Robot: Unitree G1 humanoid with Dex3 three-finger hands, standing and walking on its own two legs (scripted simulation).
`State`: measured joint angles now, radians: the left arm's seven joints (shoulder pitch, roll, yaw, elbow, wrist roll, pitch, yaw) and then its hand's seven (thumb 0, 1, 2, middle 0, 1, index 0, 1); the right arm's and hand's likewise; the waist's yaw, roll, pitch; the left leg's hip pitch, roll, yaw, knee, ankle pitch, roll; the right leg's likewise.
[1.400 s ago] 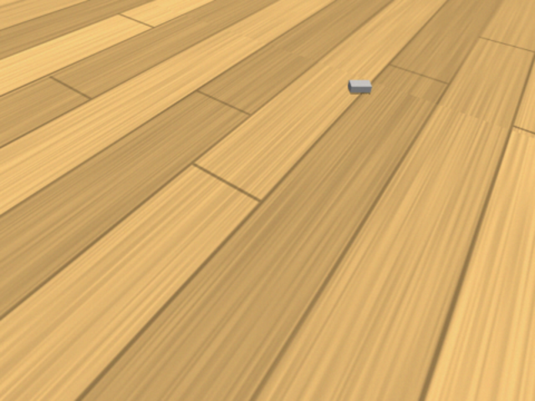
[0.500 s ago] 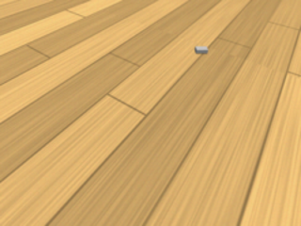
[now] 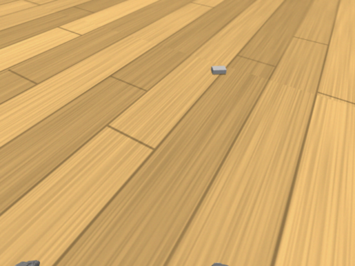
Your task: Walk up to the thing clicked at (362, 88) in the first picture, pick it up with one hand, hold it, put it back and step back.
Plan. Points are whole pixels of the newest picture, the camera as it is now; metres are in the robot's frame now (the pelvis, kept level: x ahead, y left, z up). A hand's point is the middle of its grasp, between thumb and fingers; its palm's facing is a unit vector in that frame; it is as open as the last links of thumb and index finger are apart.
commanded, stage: walk up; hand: left
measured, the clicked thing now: (218, 69) +2.10 -0.45 -0.75
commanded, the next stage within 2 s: none
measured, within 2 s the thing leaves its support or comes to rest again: neither
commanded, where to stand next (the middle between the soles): +1.66 -0.73 m, yaw +6 degrees
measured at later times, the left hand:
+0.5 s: hand (107, 231) +0.26 +0.20 -0.19, palm faces -0.01 -0.96 -0.28, open 7.4 cm
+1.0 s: hand (165, 119) +0.66 +0.05 -0.12, palm faces -0.03 -0.94 -0.35, open 7.4 cm
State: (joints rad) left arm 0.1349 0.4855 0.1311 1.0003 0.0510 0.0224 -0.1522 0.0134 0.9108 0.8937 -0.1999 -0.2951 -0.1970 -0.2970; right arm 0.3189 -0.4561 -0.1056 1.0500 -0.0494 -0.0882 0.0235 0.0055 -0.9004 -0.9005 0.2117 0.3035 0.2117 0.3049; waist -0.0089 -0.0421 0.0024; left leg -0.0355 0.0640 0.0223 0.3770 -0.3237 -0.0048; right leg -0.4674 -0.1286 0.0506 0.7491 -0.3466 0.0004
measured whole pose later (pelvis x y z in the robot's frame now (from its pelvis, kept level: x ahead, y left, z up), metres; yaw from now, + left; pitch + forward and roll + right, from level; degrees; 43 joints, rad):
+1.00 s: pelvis +0.51 -0.21 -0.01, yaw -1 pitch -2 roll +1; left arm 0.10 0.39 0.08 0.88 0.01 -0.04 -0.10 0.01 0.91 0.89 -0.20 -0.30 -0.20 -0.30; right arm 0.31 -0.45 -0.05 0.97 0.00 -0.09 0.01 0.01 -0.91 -0.90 0.21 0.30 0.21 0.30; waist -0.01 0.03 0.06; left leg -0.43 0.12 0.01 1.14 -0.33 0.05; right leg -0.33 -0.02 -0.09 0.59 -0.24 -0.04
